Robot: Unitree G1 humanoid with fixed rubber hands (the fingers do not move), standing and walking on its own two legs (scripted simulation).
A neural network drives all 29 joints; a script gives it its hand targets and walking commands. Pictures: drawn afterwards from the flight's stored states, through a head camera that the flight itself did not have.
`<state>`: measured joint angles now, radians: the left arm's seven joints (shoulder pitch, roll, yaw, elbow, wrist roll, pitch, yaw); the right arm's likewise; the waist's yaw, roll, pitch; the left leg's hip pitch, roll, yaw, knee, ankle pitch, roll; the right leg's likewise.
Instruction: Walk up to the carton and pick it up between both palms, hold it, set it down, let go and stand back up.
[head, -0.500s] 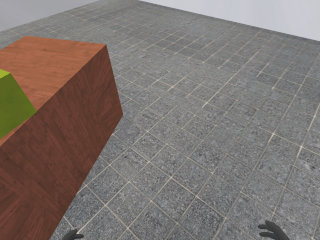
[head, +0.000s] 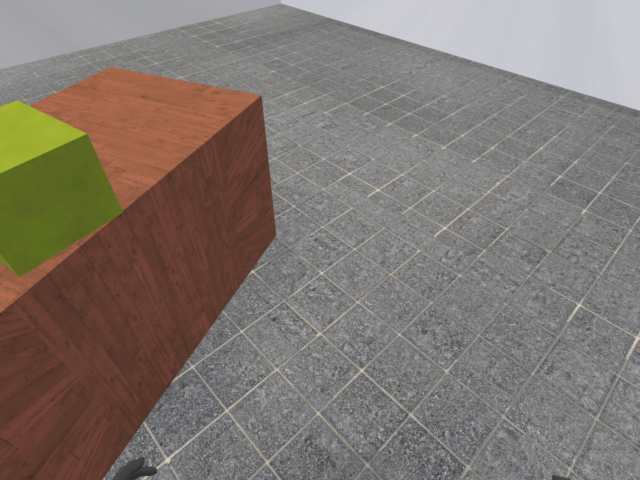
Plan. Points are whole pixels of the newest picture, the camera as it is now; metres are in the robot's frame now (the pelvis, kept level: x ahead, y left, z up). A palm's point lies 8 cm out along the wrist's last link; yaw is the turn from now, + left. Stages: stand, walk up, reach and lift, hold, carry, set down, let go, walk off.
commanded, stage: walk up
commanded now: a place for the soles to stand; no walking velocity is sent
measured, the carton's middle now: (18, 183) +0.67 +0.65 +0.00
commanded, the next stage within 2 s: none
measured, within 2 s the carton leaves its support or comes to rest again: neither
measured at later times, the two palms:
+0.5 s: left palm out of the picture +0.11 +0.37 -0.07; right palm (521, 477) +0.18 -0.22 -0.08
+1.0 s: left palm out of the picture +0.17 +0.46 -0.12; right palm (436, 364) +0.33 -0.14 -0.07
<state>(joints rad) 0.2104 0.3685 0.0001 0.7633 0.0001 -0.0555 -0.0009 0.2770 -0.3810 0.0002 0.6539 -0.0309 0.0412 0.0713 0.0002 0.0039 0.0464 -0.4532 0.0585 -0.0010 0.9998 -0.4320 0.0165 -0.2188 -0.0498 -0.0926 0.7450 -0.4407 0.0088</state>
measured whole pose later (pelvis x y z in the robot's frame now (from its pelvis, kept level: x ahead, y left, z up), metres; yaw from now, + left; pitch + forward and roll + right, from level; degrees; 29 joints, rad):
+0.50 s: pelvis +0.07 +0.05 +0.01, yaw +10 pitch -4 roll +0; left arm 0.27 0.41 0.00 0.76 0.00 -0.06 -0.02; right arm 0.38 -0.37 0.00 0.65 -0.02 0.02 0.07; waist 0.00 -0.01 0.06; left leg -0.48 -0.02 -0.01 1.03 -0.34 0.01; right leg -0.32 0.01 -0.10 0.66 -0.27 -0.06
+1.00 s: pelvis +0.18 +0.13 -0.01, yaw +19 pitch -3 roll +1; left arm 0.26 0.50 0.00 0.76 0.00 0.01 -0.07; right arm 0.42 -0.38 0.00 0.65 -0.01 -0.02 0.03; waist 0.00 -0.12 0.07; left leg -0.40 0.02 -0.03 0.84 -0.39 -0.01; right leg -0.54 -0.04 -0.10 1.04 -0.56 -0.04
